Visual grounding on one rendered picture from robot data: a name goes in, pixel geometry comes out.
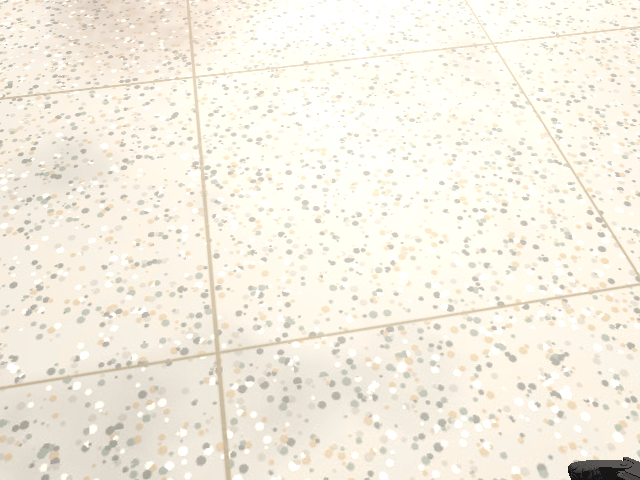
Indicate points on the right robot hand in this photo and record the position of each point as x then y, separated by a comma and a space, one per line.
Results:
628, 469

